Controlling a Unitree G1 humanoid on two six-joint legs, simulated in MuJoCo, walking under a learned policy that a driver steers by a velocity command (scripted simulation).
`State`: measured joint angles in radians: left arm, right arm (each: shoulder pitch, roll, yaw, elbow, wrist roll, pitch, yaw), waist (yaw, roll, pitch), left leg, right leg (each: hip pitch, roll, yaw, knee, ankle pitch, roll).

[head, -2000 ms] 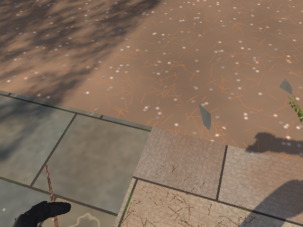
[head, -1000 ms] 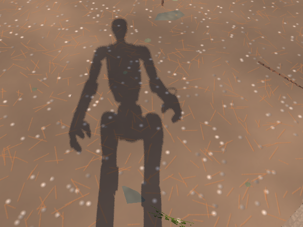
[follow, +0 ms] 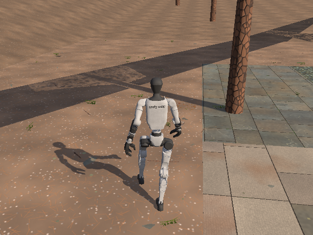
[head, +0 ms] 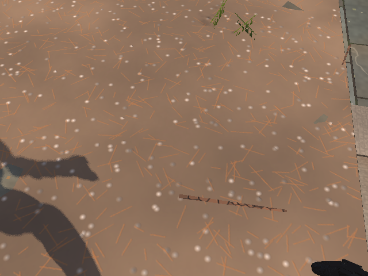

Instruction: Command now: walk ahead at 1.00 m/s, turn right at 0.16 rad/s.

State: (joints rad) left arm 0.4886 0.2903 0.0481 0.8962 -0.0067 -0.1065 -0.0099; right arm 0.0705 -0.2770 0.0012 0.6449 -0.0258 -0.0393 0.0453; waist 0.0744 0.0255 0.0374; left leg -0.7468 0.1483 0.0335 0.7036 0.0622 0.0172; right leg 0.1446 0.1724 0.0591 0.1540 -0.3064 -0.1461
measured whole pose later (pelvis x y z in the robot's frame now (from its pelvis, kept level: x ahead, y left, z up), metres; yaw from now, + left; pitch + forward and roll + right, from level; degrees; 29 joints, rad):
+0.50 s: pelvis +0.49 +0.00 -0.01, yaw -17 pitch +1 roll +2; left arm -0.01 0.26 0.01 0.69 0.02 -0.03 -0.08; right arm 0.49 -0.25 -0.04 0.93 -0.01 -0.10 0.00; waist -0.05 0.00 0.05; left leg 0.27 -0.01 0.32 0.15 -0.41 -0.05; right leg -0.77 -0.04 -0.13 0.76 0.05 -0.17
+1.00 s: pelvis +0.97 -0.20 -0.02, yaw -45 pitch +2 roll +1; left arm 0.45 0.36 0.10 0.88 0.01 -0.07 -0.01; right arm -0.02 -0.27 0.02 0.57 -0.04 -0.07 -0.01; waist 0.12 0.00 0.05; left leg -0.55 0.03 -0.04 0.56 -0.05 -0.03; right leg 0.07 0.18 0.30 0.68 -0.47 -0.16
